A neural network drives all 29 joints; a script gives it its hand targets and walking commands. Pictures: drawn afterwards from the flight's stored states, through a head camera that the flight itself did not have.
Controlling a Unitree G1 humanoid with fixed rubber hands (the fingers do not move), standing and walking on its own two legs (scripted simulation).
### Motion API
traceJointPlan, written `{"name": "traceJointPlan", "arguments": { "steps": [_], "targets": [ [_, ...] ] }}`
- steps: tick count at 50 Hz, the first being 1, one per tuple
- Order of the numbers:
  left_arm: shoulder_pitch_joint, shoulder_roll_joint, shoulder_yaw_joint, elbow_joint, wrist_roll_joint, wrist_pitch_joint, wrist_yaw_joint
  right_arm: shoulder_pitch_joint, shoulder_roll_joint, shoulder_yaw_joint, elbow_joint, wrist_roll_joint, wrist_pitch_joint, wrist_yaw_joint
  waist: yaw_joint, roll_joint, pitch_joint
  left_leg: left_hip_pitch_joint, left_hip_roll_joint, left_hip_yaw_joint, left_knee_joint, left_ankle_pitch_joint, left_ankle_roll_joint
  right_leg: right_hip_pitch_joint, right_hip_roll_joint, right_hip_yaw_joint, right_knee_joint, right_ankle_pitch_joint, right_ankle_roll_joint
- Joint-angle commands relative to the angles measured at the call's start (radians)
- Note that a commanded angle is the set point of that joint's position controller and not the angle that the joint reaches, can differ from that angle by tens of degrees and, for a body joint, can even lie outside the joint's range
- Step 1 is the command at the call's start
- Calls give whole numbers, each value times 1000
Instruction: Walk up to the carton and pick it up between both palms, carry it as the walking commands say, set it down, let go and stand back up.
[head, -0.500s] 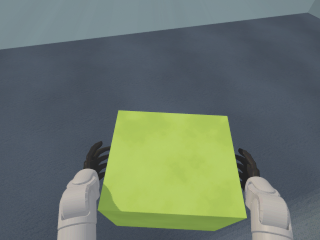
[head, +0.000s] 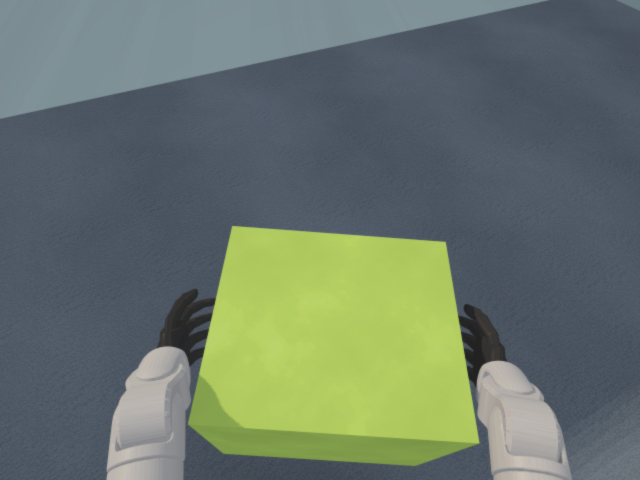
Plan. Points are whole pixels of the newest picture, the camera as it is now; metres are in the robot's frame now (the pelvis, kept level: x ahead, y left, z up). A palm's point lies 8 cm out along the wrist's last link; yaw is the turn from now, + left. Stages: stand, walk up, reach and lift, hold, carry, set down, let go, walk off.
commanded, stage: carry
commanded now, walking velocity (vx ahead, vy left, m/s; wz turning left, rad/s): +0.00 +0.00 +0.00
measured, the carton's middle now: (329, 353) +0.29 +0.00 -0.07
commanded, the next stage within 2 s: none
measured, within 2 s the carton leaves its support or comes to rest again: neither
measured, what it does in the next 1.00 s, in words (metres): steps on the spot: right foot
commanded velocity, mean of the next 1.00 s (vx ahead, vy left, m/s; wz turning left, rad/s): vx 0.00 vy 0.00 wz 0.00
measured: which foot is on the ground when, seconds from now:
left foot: down 0.00-1.00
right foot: up 0.00-0.12, down 0.14-1.00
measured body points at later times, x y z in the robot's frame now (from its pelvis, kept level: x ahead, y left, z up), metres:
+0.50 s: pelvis +0.05 +0.02 +0.00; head +0.05 +0.03 +0.45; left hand +0.34 +0.21 +0.02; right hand +0.33 -0.18 +0.01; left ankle -0.03 +0.10 -0.73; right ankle +0.07 -0.11 -0.73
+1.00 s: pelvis +0.04 +0.04 +0.00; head +0.04 +0.04 +0.45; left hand +0.31 +0.23 +0.01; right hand +0.30 -0.16 +0.00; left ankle -0.03 +0.10 -0.73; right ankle +0.07 -0.11 -0.73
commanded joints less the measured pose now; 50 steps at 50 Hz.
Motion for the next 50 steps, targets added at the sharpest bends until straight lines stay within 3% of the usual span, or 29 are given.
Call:
{"name": "traceJointPlan", "arguments": {
  "steps": [1, 3, 4, 6, 7, 8, 9, 10, 11, 13, 15, 16, 20, 27, 34, 40, 50],
  "targets": [
    [-469, -732, -686, -189, -235, -50, -165, -478, 683, 678, -248, 201, -64, 179, -12, 174, -324, 524, 207, -153, -16, 1333, 101, -302, 92, -30, -157, -103, -22],
    [-490, -713, -694, -158, -244, -42, -161, -467, 643, 660, -215, 183, -55, 168, 2, 211, -349, 320, 182, -71, -30, 1003, 57, -16, 78, -24, -366, 140, -21],
    [-459, -712, -692, -123, -238, -40, -161, -457, 636, 654, -187, 174, -50, 163, 11, 190, -381, 217, 159, -37, -19, 779, 29, 137, 39, -8, -416, 312, -33],
    [-433, -738, -725, -164, -276, -25, -162, -466, 653, 695, -247, 201, -30, 163, 0, -32, -483, 107, 46, 23, 84, 162, -25, 287, -150, 196, -352, 866, -118],
    [-437, -746, -748, -213, -299, 0, -160, -496, 663, 728, -300, 233, -7, 168, -2, -107, -479, 112, 13, 10, 88, -95, -21, 254, -205, 253, -385, 859, -153],
    [-482, -731, -748, -215, -299, 28, -157, -520, 648, 731, -287, 234, 16, 172, -2, -125, -453, 137, 7, 1, 46, -188, -9, 186, -211, 235, -446, 671, -136],
    [-451, -723, -730, -213, -267, 40, -160, -515, 674, 737, -299, 233, 31, 174, -4, -164, -389, 151, 5, 2, -119, -236, 4, 111, -203, 198, -486, 419, -127],
    [-440, -693, -681, -167, -229, 48, -162, -541, 675, 720, -274, 220, 40, 175, -2, -172, -327, 155, 15, 3, -212, -157, -3, 89, -172, 184, -508, 268, -104],
    [-442, -655, -629, -97, -191, 44, -164, -553, 672, 685, -198, 192, 40, 179, 6, -150, -298, 162, 49, -33, -193, -29, -4, 83, -149, 169, -485, 279, -85],
    [-480, -640, -611, -52, -181, 29, -166, -575, 658, 645, -121, 175, 26, 187, 11, -79, -295, 97, 99, -82, -116, 255, -9, 173, -112, 91, -392, 509, -69],
    [-467, -671, -612, -16, -167, 13, -166, -598, 663, 640, -109, 185, 16, 196, 11, -92, -308, 117, 95, -51, -120, 434, -25, 196, -98, 68, -316, 711, -65],
    [-484, -698, -623, -40, -180, 9, -168, -621, 678, 656, -133, 208, 12, 202, 13, -92, -319, 135, 92, -44, -132, 476, -29, 188, -93, 59, -309, 736, -61],
    [-505, -772, -620, -27, -200, 15, -170, -639, 696, 640, -120, 219, 6, 208, 14, 12, -373, 163, 103, -54, -108, 583, -20, 194, -93, 33, -301, 673, -60],
    [-506, -786, -685, -114, -247, 16, -173, -537, 715, 636, -126, 210, 5, 204, 11, 37, -403, 249, 116, -43, -79, 756, -2, 153, -57, 1, -293, 591, -47],
    [-501, -769, -721, -145, -268, 9, -170, -571, 687, 666, -222, 216, -6, 184, 6, 26, -387, 260, 124, -40, -68, 782, 4, 133, -46, -20, -306, 547, -34],
    [-487, -755, -712, -125, -260, -5, -164, -551, 671, 658, -206, 208, -15, 180, 5, 21, -390, 255, 135, -52, -68, 775, 7, 136, -51, -26, -300, 520, -26],
    [-483, -755, -675, -68, -223, 14, -166, -572, 675, 645, -151, 205, 6, 199, 5, 14, -345, 182, 128, -59, -101, 581, 9, 157, -76, -9, -322, 517, -32]
  ]
}}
